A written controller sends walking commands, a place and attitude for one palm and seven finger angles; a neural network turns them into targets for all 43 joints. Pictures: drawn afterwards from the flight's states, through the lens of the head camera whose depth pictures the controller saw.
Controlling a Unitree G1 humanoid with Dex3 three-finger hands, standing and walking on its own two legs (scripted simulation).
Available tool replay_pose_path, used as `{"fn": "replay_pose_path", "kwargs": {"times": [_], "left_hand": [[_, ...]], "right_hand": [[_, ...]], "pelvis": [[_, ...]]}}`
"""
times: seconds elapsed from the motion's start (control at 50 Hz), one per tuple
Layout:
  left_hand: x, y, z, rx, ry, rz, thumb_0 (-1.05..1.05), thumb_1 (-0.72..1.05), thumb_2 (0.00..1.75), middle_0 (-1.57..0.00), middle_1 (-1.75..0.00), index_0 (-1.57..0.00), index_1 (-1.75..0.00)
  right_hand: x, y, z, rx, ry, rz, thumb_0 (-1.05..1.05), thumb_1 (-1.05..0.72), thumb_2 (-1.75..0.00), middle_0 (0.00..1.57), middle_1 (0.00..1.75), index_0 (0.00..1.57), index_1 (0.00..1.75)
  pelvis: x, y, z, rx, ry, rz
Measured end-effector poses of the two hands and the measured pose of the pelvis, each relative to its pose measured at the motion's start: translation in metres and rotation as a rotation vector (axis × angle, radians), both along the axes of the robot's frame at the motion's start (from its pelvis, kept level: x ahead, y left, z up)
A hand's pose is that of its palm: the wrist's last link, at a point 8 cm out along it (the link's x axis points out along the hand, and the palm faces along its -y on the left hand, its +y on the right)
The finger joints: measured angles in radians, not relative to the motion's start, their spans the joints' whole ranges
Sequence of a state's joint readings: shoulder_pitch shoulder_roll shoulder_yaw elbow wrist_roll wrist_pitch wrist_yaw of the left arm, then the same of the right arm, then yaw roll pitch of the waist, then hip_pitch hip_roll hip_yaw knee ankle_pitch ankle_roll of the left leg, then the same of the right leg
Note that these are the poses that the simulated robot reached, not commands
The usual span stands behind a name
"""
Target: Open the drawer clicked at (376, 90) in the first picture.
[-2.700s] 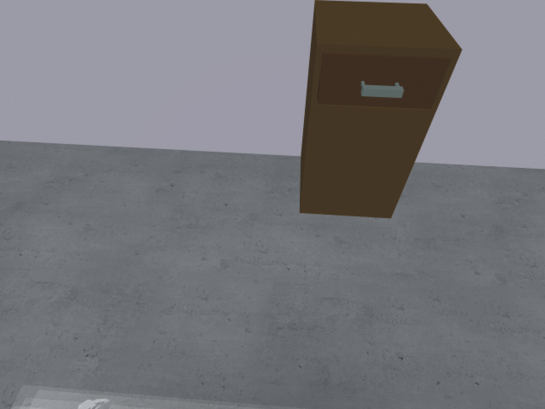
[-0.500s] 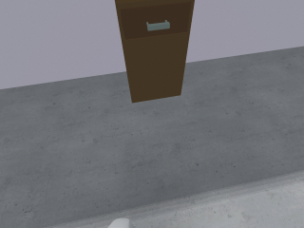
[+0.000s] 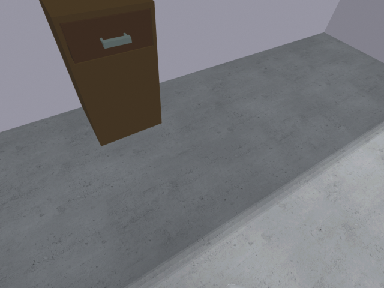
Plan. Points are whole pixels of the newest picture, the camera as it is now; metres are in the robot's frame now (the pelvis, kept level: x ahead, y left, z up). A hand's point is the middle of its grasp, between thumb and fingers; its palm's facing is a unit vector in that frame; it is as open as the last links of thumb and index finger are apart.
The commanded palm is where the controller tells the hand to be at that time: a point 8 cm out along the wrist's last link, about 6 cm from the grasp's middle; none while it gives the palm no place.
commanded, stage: walk to a spot facing it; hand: left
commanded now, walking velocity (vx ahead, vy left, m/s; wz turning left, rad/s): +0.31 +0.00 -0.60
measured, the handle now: (115, 39) +1.12 +0.43 -0.07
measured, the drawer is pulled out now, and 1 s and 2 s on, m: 0.00 0.00 0.00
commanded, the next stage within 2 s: turn to face it in 1.36 s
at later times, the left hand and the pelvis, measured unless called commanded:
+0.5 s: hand (142, 278) +0.17 +0.13 -0.18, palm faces -0.20 -0.97 -0.16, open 7.4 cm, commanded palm none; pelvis +0.13 -0.05 -0.01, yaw -14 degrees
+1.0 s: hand (183, 171) +0.48 +0.05 -0.17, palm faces -0.43 -0.89 -0.15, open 7.4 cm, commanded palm none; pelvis +0.32 -0.07 +0.00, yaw -27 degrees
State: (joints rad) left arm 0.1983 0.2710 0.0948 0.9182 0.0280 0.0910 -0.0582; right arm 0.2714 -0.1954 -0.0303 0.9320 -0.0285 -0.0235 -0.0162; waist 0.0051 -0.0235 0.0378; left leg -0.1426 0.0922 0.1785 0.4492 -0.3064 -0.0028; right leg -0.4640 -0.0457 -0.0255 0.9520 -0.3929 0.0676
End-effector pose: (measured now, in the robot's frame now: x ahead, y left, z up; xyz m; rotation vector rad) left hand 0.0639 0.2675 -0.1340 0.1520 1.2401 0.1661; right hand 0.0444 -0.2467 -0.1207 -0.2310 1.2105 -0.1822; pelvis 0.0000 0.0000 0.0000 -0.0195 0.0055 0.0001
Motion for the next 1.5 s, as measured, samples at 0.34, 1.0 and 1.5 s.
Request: {"fn": "replay_pose_path", "kwargs": {"times": [0.34,1.0,1.5], "left_hand": [[0.116,-0.103,0.004,-0.004,-0.068,-0.255,0.00,0.91,0.90,-0.20,-0.30,-0.20,-0.29],[0.430,-0.168,-0.004,-0.057,-0.006,-0.498,0.00,0.91,0.90,-0.19,-0.30,-0.20,-0.29],[0.548,-0.271,-0.019,-0.010,0.084,-0.477,-0.01,0.93,0.90,-0.20,-0.30,-0.20,-0.29]], "right_hand": [[-0.027,-0.072,-0.015,0.033,0.107,-0.271,0.01,-0.91,-0.90,0.20,0.30,0.20,0.30],[0.116,0.009,-0.011,0.143,0.221,-0.618,0.00,-0.92,-0.90,0.20,0.30,0.20,0.30],[0.403,-0.209,-0.007,0.037,-0.086,-0.517,0.01,-0.93,-0.90,0.19,0.30,0.20,0.30]], "pelvis": [[0.068,-0.057,-0.003,0.010,-0.013,-0.195],[0.323,-0.074,0.002,0.021,-0.017,-0.470],[0.499,-0.207,-0.005,-0.031,-0.016,-0.514]]}}
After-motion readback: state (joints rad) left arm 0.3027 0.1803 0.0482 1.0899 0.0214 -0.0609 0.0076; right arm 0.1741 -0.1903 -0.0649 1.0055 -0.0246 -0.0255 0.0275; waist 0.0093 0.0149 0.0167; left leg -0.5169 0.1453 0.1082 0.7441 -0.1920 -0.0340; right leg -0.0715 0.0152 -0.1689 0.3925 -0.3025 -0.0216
